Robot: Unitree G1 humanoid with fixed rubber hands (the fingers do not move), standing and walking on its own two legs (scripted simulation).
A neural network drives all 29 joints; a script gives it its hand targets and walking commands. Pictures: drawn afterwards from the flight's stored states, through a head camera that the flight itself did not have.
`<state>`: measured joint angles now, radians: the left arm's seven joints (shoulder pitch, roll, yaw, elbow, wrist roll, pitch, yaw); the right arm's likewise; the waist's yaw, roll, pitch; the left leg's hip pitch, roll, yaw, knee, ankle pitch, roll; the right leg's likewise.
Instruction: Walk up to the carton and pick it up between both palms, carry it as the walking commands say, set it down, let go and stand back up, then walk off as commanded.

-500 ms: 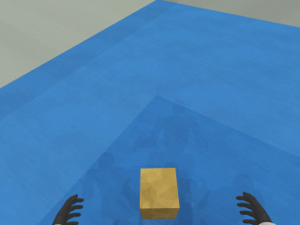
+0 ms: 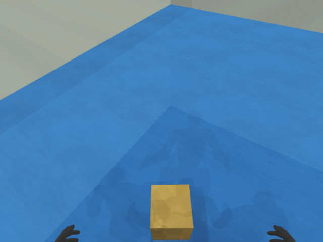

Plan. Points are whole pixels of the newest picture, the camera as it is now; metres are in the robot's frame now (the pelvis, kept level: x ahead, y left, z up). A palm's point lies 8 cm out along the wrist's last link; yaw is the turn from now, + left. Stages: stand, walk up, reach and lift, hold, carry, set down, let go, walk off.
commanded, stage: stand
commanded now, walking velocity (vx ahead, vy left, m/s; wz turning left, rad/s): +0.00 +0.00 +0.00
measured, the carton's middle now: (170, 212) +0.39 -0.01 -0.65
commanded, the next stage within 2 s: walk off in 1.20 s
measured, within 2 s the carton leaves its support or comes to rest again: neither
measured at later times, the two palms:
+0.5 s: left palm out of the picture +0.08 +0.30 -0.09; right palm out of the picture +0.08 -0.30 -0.10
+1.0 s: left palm out of the picture +0.07 +0.31 -0.10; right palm out of the picture +0.07 -0.31 -0.10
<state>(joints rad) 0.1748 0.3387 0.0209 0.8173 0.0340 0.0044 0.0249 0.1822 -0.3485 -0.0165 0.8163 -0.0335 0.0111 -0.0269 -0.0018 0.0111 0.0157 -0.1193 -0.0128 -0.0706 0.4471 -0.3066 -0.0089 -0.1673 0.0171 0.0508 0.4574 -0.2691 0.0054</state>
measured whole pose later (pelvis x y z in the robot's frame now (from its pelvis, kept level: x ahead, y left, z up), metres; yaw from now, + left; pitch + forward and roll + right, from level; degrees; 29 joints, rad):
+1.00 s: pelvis -0.02 +0.00 +0.01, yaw +0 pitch -3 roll +0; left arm 0.13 0.38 0.01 1.01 0.02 -0.01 0.01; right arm 0.15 -0.39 0.00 1.00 -0.02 -0.01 -0.02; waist 0.01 0.01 0.03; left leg -0.09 -0.01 -0.07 0.36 -0.23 -0.01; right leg -0.13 0.01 0.05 0.37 -0.19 0.00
